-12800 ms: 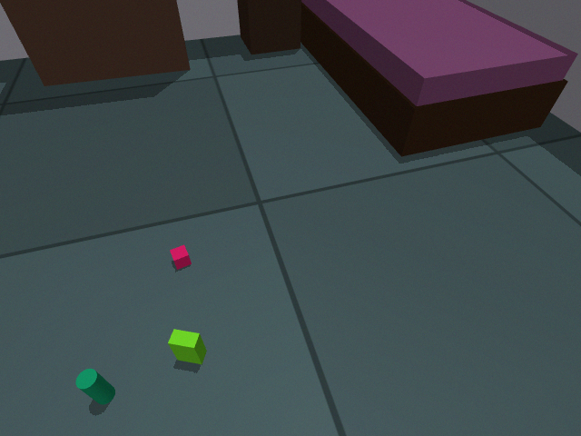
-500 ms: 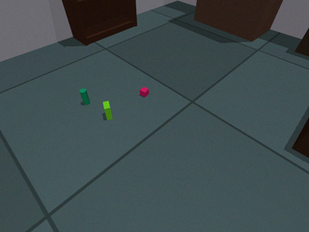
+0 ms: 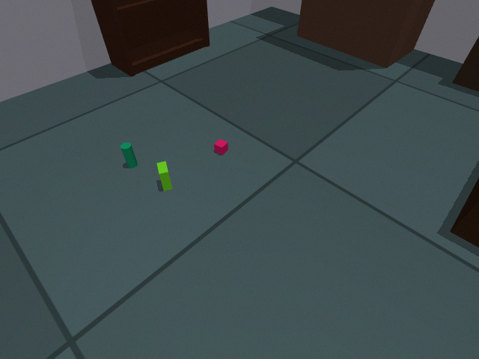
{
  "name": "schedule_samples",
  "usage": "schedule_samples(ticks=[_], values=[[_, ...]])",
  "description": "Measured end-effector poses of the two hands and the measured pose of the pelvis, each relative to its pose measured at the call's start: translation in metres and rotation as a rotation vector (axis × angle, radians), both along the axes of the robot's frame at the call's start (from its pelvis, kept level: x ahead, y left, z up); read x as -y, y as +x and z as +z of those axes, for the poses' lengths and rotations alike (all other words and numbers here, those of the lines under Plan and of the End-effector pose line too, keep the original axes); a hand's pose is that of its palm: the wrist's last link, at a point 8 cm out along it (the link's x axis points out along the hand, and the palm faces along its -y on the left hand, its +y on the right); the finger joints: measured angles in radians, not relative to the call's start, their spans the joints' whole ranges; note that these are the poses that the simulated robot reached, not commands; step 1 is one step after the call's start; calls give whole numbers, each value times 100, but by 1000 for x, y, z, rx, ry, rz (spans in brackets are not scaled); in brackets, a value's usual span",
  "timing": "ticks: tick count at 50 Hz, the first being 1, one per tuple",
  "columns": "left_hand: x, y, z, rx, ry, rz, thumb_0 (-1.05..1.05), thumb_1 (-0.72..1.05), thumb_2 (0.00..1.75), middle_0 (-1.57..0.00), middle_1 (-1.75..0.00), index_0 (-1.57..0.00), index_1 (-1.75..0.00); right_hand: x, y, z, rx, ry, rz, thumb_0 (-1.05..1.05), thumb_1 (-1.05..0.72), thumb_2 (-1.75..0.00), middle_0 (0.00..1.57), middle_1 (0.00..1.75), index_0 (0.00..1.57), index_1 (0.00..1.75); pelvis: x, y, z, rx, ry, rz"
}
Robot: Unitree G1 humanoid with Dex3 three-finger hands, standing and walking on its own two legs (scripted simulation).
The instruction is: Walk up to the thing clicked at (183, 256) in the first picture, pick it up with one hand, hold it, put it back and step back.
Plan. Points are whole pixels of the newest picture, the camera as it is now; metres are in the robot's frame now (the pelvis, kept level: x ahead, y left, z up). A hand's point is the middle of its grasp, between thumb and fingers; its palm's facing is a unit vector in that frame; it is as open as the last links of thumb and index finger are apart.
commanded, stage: stand
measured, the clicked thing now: (221, 147) +1.51 +0.14 -0.75
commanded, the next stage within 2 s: none
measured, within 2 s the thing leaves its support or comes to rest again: neither
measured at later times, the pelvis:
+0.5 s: pelvis +0.00 +0.00 +0.00, yaw +0 degrees
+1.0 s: pelvis +0.00 +0.00 +0.00, yaw -1 degrees
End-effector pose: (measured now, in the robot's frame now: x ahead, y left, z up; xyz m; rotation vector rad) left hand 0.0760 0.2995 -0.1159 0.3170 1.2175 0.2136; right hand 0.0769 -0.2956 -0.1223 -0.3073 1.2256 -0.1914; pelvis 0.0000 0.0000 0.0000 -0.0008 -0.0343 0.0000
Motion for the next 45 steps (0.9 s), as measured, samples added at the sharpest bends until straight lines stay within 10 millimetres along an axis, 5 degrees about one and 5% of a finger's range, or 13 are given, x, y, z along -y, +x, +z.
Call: schedule_samples(ticks=[45], values=[[2,-4,0,-23,5,-7,0,91,90,-20,-30,-20,-30,4,-13,-3,-31,3,-10,0,-91,-89,20,30,21,30,3,3,0,0,1,-10]])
